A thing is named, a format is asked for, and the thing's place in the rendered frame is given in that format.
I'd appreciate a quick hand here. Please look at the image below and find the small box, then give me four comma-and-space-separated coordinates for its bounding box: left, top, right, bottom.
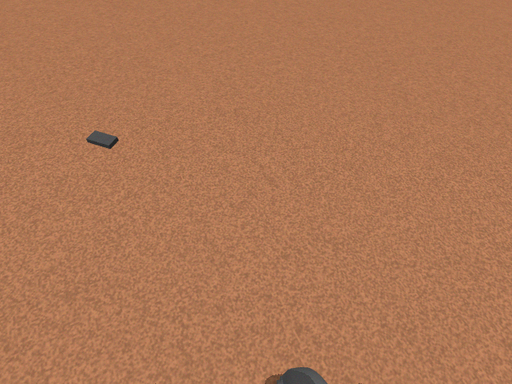
86, 130, 118, 149

